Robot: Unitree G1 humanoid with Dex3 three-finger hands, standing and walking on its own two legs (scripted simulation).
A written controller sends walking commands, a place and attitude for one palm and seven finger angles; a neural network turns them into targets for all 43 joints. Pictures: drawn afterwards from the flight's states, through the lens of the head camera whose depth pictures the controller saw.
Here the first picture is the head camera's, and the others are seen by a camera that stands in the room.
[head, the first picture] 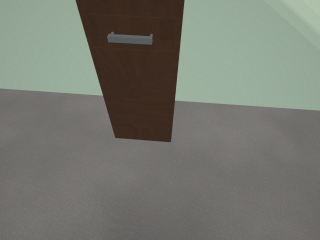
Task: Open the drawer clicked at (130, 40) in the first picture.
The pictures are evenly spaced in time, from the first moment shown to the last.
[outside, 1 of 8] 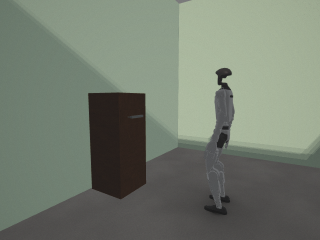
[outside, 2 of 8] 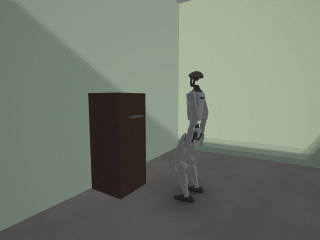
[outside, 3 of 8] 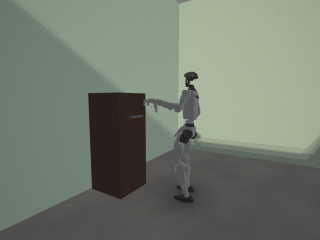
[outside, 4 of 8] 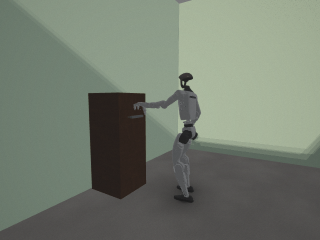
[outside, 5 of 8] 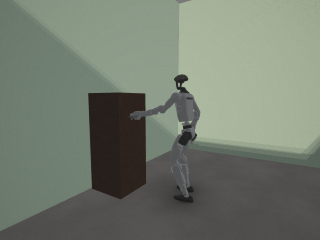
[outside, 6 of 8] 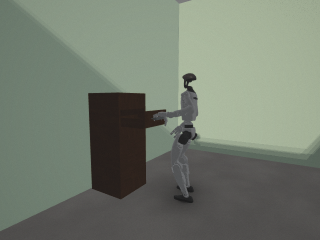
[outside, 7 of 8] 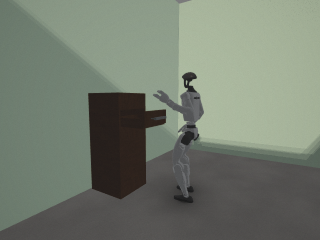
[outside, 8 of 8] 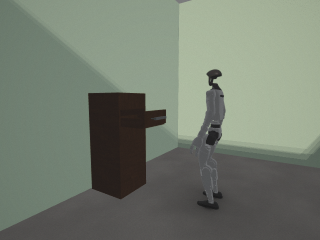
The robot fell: no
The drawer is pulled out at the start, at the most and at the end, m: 0.00 0.30 0.29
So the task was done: yes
